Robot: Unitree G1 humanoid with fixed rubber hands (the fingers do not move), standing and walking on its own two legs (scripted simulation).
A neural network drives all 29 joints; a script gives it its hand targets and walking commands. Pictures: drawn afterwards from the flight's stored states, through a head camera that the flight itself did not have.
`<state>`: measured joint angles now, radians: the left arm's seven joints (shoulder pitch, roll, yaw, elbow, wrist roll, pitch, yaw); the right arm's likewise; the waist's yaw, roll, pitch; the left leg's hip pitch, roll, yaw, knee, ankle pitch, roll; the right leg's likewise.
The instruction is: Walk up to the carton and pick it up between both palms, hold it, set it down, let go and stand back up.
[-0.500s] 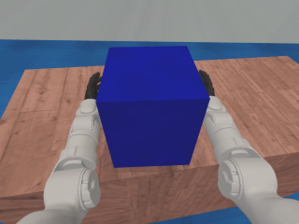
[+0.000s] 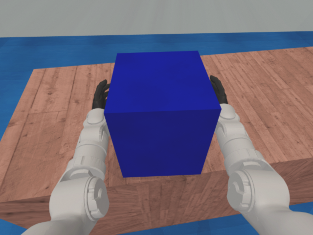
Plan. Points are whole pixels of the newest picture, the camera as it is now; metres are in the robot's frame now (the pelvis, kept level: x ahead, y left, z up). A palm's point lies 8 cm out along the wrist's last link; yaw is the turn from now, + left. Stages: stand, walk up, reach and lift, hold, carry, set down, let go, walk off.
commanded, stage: set down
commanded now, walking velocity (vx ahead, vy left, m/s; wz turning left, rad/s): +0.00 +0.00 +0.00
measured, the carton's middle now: (159, 115) +0.42 +0.02 +0.07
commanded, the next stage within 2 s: none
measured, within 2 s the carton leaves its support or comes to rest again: rests again in 0.22 s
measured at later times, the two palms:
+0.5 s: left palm (101, 113) +0.40 +0.18 +0.09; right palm (219, 113) +0.41 -0.14 +0.10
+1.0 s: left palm (101, 116) +0.40 +0.18 +0.09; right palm (219, 114) +0.41 -0.14 +0.09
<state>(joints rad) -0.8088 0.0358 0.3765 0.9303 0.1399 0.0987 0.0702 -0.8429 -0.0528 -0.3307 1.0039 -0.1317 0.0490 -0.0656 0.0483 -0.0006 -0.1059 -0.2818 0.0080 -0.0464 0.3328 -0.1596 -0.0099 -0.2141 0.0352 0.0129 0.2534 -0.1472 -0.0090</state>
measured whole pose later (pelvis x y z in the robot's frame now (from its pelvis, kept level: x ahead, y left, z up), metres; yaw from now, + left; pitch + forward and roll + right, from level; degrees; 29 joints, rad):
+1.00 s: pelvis +0.00 +0.01 +0.00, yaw -1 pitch +5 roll +0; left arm -0.76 -0.04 0.48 0.85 0.30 0.02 0.00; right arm -0.76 0.02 -0.55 0.93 -0.33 -0.11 0.03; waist 0.06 -0.03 -0.04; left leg -0.24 0.00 0.02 0.30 -0.14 0.01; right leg -0.20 0.01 0.01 0.27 -0.15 0.00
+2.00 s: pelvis -0.01 +0.01 +0.00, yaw -2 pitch +4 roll +0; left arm -0.76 0.00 0.43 0.86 0.31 0.05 0.04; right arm -0.77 0.00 -0.49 0.95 -0.28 -0.12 0.02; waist 0.06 -0.04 0.02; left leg -0.24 0.02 0.07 0.32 -0.16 0.01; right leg -0.21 0.00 -0.01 0.30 -0.16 0.00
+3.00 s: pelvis -0.05 -0.02 -0.02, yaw +0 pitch +17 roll -1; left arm -1.11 0.43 -0.08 1.08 -0.38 0.22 0.09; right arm -1.10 -0.23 -0.03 1.04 0.32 0.23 -0.12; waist 0.03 -0.03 -0.20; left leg -0.63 0.05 -0.02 0.46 -0.12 -0.04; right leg -0.59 0.04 -0.07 0.45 -0.15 -0.05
